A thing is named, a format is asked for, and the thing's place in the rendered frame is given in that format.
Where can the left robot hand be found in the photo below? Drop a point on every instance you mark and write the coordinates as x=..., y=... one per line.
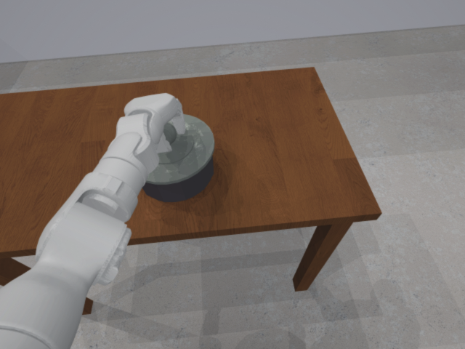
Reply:
x=168, y=107

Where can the robot left forearm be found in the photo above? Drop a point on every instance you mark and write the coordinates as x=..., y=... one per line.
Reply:
x=115, y=183

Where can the left robot upper arm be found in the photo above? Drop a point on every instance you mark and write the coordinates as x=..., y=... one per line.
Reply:
x=42, y=308

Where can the pot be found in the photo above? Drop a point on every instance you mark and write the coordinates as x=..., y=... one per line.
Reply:
x=183, y=190

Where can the table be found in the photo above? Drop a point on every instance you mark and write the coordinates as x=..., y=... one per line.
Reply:
x=281, y=161

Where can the lid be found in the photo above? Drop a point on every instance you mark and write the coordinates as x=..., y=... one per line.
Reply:
x=190, y=153

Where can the knob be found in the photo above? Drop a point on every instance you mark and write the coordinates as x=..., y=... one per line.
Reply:
x=170, y=133

